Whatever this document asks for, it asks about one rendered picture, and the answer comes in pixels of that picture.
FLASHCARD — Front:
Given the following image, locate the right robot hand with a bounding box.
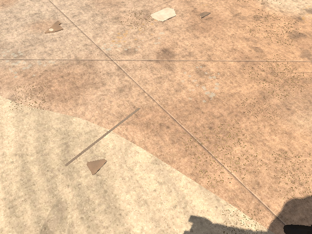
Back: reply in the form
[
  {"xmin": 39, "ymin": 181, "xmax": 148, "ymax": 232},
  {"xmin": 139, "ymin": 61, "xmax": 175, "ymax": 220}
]
[{"xmin": 284, "ymin": 224, "xmax": 312, "ymax": 234}]

